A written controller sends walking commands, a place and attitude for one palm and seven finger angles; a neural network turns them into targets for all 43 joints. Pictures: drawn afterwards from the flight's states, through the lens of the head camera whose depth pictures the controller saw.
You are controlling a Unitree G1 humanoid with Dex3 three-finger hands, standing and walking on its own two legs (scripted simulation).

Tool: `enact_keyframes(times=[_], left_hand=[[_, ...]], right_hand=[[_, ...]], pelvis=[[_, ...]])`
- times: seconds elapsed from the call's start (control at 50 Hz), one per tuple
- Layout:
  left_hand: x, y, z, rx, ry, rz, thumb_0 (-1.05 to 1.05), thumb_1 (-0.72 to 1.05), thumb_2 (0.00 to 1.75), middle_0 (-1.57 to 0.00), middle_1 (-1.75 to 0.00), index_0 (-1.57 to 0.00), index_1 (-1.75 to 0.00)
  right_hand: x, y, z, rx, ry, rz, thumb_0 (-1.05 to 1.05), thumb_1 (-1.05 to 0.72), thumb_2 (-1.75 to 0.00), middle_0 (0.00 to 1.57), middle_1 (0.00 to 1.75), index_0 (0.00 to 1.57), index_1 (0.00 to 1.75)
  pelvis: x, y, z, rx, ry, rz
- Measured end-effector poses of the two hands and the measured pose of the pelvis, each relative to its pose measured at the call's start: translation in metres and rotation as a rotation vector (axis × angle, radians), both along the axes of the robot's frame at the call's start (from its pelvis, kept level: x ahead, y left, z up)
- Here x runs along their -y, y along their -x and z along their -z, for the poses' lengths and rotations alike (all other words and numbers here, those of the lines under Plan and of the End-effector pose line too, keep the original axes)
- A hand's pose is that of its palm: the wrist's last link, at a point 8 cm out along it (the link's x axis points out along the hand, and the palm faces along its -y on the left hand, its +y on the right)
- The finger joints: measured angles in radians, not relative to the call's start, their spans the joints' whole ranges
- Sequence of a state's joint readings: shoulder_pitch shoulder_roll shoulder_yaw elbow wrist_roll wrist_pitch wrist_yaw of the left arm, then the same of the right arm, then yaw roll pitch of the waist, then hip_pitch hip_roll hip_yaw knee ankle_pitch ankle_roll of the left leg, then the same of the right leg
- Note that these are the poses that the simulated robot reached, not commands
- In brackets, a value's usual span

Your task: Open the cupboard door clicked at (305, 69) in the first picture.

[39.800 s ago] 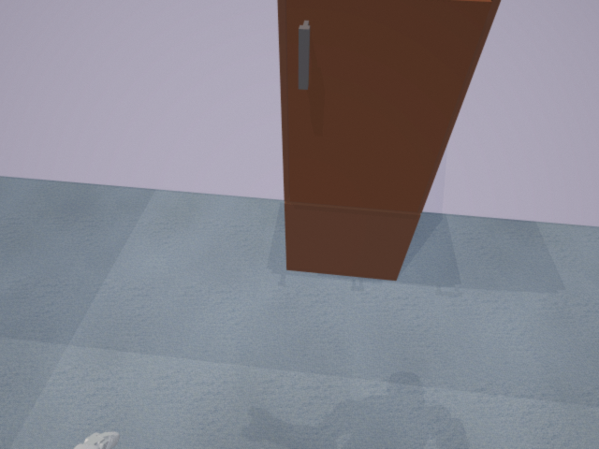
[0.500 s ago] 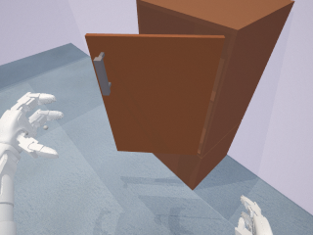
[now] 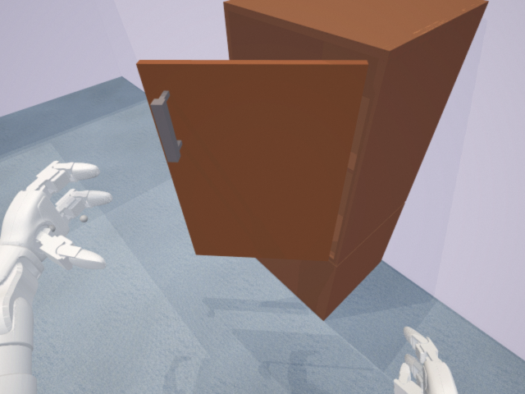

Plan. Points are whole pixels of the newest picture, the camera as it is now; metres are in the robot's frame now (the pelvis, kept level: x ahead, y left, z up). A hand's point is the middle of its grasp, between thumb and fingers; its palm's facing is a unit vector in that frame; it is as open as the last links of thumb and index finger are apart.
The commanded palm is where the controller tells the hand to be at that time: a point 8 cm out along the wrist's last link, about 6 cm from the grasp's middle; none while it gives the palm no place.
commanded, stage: move the hooked fingers beside the handle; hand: left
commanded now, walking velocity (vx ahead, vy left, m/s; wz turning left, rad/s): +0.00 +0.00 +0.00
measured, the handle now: (169, 126) +0.55 +0.23 +0.14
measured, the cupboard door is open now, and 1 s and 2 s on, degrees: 43 43 43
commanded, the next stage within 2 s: none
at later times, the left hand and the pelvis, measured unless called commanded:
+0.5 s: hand (105, 184) +0.38 +0.28 +0.15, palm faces +0.05 -1.00 -0.01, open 13.9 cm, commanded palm +0.35 +0.33 +0.15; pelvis +0.00 +0.01 +0.00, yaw -1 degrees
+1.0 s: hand (118, 161) +0.43 +0.28 +0.15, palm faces +0.04 -1.00 -0.01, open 13.9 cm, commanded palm +0.41 +0.33 +0.15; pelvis +0.01 +0.02 +0.00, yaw -1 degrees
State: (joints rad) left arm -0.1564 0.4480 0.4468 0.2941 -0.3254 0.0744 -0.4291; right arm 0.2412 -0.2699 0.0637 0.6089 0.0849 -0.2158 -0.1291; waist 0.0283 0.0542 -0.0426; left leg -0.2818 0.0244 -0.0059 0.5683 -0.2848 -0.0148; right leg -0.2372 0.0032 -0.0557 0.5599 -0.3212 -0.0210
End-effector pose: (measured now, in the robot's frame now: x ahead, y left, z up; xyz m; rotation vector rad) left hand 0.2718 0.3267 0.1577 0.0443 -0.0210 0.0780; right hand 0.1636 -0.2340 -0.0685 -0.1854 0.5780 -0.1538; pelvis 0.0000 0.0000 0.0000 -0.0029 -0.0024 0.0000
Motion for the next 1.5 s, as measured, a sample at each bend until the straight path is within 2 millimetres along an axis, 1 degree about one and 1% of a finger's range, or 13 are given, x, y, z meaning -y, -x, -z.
enact_keyframes(times=[0.08,0.18,0.34,0.46,0.56,0.66,0.8,0.9,1.02,1.14,1.28,1.5], left_hand=[[-0.003,-0.008,0.004,-0.017,0.011,-0.013,-0.02,-0.50,0.30,-0.30,-1.20,-0.31,-1.20],[-0.006,-0.027,0.005,-0.023,0.014,-0.006,-0.02,-0.50,0.30,-0.30,-1.20,-0.30,-1.20],[-0.009,-0.059,0.006,-0.031,0.027,0.024,-0.02,-0.50,0.30,-0.30,-1.20,-0.30,-1.20],[-0.009,-0.076,0.009,-0.029,0.030,0.032,-0.02,-0.49,0.30,-0.30,-1.20,-0.30,-1.20],[-0.012,-0.089,0.013,-0.041,0.032,0.025,-0.02,-0.50,0.30,-0.30,-1.20,-0.30,-1.20],[-0.009,-0.101,0.009,-0.022,0.030,0.039,-0.02,-0.50,0.30,-0.30,-1.20,-0.30,-1.20],[-0.008,-0.119,0.011,-0.042,0.042,0.038,-0.02,-0.50,0.30,-0.30,-1.20,-0.30,-1.20],[-0.012,-0.128,0.012,-0.044,0.045,0.031,-0.02,-0.49,0.30,-0.30,-1.20,-0.30,-1.20],[-0.011,-0.141,0.010,-0.039,0.038,0.040,-0.02,-0.50,0.30,-0.30,-1.20,-0.30,-1.20],[-0.007,-0.156,0.011,-0.046,0.049,0.046,-0.02,-0.50,0.30,-0.30,-1.20,-0.30,-1.20],[-0.009,-0.172,0.010,-0.047,0.044,0.041,-0.02,-0.50,0.30,-0.30,-1.20,-0.30,-1.20],[-0.009,-0.197,0.009,-0.055,0.042,0.050,-0.02,-0.50,0.30,-0.30,-1.20,-0.30,-1.20]], right_hand=[[0.002,0.003,0.002,-0.022,0.014,-0.002,0.01,-0.90,-0.90,0.20,0.30,0.20,0.30],[0.006,0.013,0.005,-0.057,0.034,0.011,0.01,-0.90,-0.90,0.20,0.30,0.20,0.30],[0.015,0.039,0.011,-0.125,0.051,0.066,0.01,-0.90,-0.90,0.20,0.30,0.20,0.30],[0.017,0.060,0.016,-0.195,0.058,0.099,0.01,-0.90,-0.90,0.20,0.30,0.20,0.30],[0.014,0.072,0.021,-0.250,0.063,0.113,0.01,-0.90,-0.90,0.20,0.30,0.20,0.30],[0.009,0.077,0.023,-0.283,0.060,0.120,0.01,-0.90,-0.90,0.20,0.30,0.20,0.30],[0.005,0.078,0.025,-0.304,0.053,0.126,0.01,-0.90,-0.90,0.20,0.30,0.20,0.30],[0.005,0.081,0.025,-0.323,0.056,0.134,0.01,-0.90,-0.90,0.20,0.30,0.20,0.30],[0.009,0.091,0.029,-0.378,0.072,0.141,0.01,-0.90,-0.90,0.20,0.30,0.20,0.30],[0.014,0.108,0.032,-0.440,0.082,0.165,0.01,-0.90,-0.90,0.20,0.30,0.20,0.30],[0.019,0.133,0.034,-0.517,0.087,0.206,0.01,-0.90,-0.90,0.20,0.30,0.20,0.30],[0.021,0.170,0.036,-0.643,0.095,0.260,0.01,-0.90,-0.90,0.20,0.30,0.20,0.30]], pelvis=[[0.001,0.003,0.001,-0.002,0.001,-0.005],[0.000,0.005,0.001,-0.012,0.004,-0.007],[-0.005,0.004,0.002,-0.041,0.006,0.008],[-0.011,0.000,0.002,-0.059,0.006,0.017],[-0.015,-0.001,0.002,-0.073,0.009,0.019],[-0.019,-0.004,0.002,-0.083,0.011,0.019],[-0.022,-0.006,0.003,-0.100,0.012,0.024],[-0.023,-0.007,0.003,-0.111,0.014,0.025],[-0.023,-0.007,0.005,-0.128,0.017,0.021],[-0.023,-0.006,0.006,-0.147,0.017,0.023],[-0.021,-0.005,0.008,-0.173,0.019,0.030],[-0.021,-0.005,0.011,-0.221,0.024,0.036]])
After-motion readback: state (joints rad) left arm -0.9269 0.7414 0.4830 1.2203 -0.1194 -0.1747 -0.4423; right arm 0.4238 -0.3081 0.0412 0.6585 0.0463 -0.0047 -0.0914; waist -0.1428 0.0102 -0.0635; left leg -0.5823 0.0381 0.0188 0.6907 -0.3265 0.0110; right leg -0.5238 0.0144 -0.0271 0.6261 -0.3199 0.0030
